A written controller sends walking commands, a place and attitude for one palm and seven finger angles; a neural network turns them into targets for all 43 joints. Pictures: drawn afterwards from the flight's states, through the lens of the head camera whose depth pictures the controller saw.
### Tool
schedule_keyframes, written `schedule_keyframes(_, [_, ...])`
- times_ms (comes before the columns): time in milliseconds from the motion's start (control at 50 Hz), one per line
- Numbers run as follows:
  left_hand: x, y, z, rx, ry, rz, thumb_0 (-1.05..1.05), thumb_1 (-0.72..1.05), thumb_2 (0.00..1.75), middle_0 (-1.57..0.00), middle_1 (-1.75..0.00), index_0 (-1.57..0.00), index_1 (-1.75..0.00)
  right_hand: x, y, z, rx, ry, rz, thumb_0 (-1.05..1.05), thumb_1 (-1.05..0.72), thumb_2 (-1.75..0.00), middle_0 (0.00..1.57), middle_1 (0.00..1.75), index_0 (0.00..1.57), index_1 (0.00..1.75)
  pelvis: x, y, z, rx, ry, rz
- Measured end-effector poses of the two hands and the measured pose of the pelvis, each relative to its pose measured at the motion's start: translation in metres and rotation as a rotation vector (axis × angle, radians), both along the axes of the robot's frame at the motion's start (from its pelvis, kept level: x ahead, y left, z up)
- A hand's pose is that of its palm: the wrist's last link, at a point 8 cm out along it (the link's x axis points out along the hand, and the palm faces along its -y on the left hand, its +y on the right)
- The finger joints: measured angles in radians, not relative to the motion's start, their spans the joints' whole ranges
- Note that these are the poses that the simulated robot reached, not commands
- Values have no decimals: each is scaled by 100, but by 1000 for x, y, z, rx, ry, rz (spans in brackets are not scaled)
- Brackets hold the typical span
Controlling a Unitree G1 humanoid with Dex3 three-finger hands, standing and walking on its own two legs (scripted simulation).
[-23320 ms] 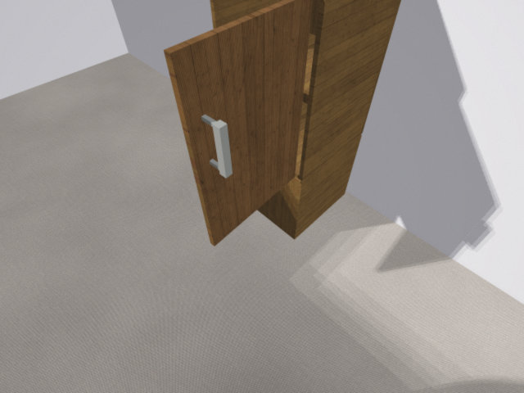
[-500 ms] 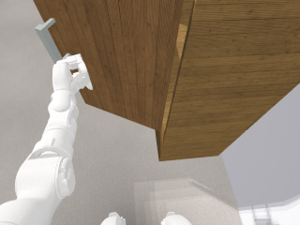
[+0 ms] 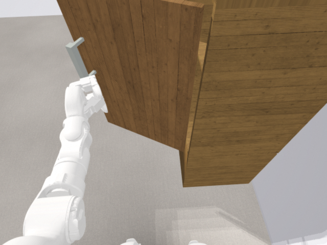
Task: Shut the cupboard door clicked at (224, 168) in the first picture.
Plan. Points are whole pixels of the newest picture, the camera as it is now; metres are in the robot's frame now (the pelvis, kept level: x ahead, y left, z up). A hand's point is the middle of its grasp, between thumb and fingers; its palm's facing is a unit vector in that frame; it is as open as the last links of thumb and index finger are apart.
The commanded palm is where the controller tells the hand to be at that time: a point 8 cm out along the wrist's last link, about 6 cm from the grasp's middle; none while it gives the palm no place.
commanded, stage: draw the hand back to the body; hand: left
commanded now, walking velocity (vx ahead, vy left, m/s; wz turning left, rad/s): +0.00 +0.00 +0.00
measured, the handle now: (83, 61) +0.64 +0.23 +0.08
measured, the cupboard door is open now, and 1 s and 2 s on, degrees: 62 62 62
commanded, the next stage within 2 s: step back with the hand held close in 1.40 s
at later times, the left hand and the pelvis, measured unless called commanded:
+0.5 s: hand (49, 143) +0.30 +0.20 +0.16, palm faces +0.15 -0.97 -0.20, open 3.1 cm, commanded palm +0.26 +0.25 +0.17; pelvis -0.01 +0.02 +0.04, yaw +1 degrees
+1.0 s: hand out of the picture +0.21 +0.28 +0.20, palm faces +0.43 -0.80 -0.41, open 5.9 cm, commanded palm +0.15 +0.33 +0.22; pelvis +0.02 +0.02 +0.05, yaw +2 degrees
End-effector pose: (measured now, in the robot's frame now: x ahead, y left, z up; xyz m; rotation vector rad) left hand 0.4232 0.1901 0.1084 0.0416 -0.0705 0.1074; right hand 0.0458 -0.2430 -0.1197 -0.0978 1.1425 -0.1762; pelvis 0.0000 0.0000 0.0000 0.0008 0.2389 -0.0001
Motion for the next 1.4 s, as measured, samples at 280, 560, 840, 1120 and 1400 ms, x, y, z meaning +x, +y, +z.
schedule_keyframes(280, [-88,26,29,-13,-30,-54,2,90,90,-130,-150,-130,-150,45,-5,38,-68,-197,36,1,-90,-90,20,30,20,30,-6,8,20,-10,-149,21])
schedule_keyframes(560, [-169,72,60,182,27,90,2,90,89,-106,-124,-106,-124,141,45,95,-40,-457,146,1,-90,-90,20,30,20,30,-4,17,43,-3,-265,30])
schedule_keyframes(840, [-227,112,96,304,14,266,2,90,89,-69,-83,-68,-83,149,69,87,6,-416,214,1,-90,-90,20,30,21,30,11,23,51,1,-306,33])
schedule_keyframes(1120, [-278,136,123,444,10,420,2,89,89,-32,-43,-32,-43,155,46,85,-27,-429,195,1,-90,-90,20,30,20,30,21,18,51,2,-309,38])
schedule_keyframes(1400, [-262,116,114,396,-2,370,2,89,89,-22,-31,-21,-31,163,39,93,-42,-476,191,1,-90,-90,20,30,20,30,23,9,51,3,-307,32])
